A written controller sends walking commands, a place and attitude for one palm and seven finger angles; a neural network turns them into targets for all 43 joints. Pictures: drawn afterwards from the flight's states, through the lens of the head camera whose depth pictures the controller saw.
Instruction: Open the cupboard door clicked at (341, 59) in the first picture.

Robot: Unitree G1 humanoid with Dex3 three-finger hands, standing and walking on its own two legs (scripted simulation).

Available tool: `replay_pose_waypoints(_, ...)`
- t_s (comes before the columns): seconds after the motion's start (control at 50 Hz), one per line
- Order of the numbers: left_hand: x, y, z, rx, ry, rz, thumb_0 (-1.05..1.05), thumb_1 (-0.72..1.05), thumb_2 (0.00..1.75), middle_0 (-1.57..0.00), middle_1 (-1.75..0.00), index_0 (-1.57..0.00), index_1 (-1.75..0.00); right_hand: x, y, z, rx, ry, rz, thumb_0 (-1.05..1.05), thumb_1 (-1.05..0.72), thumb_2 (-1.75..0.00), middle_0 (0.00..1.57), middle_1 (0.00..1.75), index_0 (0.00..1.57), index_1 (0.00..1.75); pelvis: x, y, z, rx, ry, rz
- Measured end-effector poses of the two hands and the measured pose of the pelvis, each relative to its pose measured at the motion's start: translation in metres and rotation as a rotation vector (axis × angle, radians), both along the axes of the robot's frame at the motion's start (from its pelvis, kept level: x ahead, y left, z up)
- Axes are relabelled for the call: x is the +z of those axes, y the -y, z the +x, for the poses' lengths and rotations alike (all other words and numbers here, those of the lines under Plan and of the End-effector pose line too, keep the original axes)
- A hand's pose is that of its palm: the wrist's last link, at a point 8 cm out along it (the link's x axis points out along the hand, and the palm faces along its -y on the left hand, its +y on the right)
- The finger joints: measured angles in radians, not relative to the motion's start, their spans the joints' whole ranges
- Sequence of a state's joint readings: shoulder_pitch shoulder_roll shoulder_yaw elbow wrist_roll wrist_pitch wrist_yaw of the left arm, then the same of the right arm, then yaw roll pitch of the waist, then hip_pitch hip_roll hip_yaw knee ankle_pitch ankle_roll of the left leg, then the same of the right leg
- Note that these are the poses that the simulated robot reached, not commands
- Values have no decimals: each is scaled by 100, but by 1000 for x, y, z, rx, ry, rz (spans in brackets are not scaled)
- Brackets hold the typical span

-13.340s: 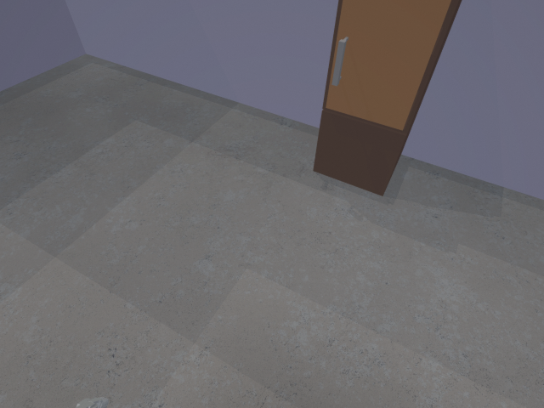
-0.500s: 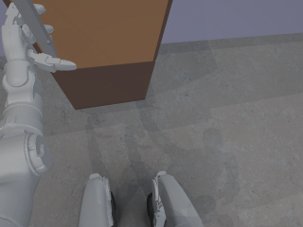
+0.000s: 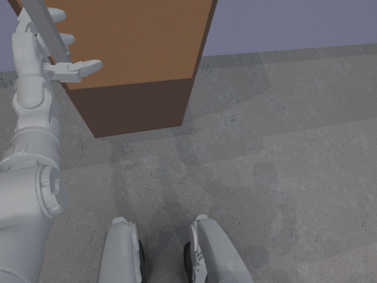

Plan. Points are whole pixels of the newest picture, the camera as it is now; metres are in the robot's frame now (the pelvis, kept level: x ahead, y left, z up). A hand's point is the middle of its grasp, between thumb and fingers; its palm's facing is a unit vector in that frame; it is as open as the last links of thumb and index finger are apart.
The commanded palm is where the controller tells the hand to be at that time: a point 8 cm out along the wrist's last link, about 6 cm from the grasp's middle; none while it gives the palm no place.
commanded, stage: close the thumb around the handle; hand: left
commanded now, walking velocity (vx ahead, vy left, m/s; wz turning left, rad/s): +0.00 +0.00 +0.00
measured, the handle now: (52, 29) +0.60 +0.21 +0.06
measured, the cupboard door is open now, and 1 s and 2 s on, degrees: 0 14 43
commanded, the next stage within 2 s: pull the door open along its arc in 0.40 s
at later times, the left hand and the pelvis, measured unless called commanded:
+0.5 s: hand (70, 52) +0.56 +0.18 +0.05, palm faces +0.12 -0.99 -0.01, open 5.7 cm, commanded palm +0.54 +0.20 +0.04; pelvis +0.00 +0.00 +0.00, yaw -1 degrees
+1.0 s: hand (84, 87) +0.48 +0.15 +0.05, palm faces +0.18 -0.98 +0.04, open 6.0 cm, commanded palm +0.42 +0.19 +0.04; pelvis +0.02 +0.00 +0.03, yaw +1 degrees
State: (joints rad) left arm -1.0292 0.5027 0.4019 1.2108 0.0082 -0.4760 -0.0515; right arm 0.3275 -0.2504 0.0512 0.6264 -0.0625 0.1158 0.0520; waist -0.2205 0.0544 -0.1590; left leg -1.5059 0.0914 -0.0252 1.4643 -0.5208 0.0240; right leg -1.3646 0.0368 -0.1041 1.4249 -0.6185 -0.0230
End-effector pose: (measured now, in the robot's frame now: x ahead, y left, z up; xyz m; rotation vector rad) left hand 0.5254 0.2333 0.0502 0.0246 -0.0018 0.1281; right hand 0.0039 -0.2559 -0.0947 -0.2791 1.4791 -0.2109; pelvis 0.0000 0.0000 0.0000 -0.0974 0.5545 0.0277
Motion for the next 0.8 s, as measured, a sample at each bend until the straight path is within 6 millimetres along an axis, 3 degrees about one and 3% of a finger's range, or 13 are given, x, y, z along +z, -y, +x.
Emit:
replay_pose_waypoints(0.26, -4, -2, 6, -1, -8, -5, 1, 58, 76, -38, -131, -38, -131, 0, 1, -5, -7, -17, -13, 0, -90, -90, 20, 30, 20, 30, -2, 0, 0, -2, -9, -3)
replay_pose_waypoints(0.34, -4, 0, 7, -20, 0, 2, 1, 72, 83, -39, -133, -39, -133, 1, 1, -5, -10, -21, -13, 0, -90, -90, 20, 30, 20, 30, -2, 0, 1, -3, -11, -4)
replay_pose_waypoints(0.64, -4, 3, 4, 1, -4, -16, 1, 73, 85, -39, -134, -38, -135, 0, -2, -2, -11, -9, 1, 0, -90, -90, 20, 30, 20, 30, 0, 0, 1, -4, -10, -1)
replay_pose_waypoints(0.8, -4, 8, -14, 3, -1, -15, 1, 73, 79, -39, -135, -37, -135, 3, -5, 11, -18, 4, 36, 0, -91, -90, 20, 30, 20, 30, 9, -2, 9, -7, 4, 14)
